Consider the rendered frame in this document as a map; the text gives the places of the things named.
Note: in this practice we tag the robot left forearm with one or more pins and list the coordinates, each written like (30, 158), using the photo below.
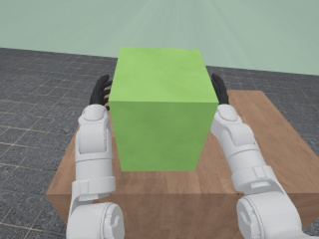
(93, 157)

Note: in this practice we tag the carton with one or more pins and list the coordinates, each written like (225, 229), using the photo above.
(162, 104)

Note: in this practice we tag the robot left hand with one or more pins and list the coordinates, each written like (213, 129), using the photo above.
(99, 92)

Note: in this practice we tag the pedestal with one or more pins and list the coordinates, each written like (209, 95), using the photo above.
(202, 203)

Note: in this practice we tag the robot right forearm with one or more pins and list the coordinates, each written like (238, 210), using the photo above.
(250, 174)

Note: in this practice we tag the right robot upper arm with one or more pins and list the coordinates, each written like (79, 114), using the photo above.
(269, 215)

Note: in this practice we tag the robot right hand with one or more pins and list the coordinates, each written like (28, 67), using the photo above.
(220, 89)

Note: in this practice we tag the left robot upper arm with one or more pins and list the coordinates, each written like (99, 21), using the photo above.
(97, 221)

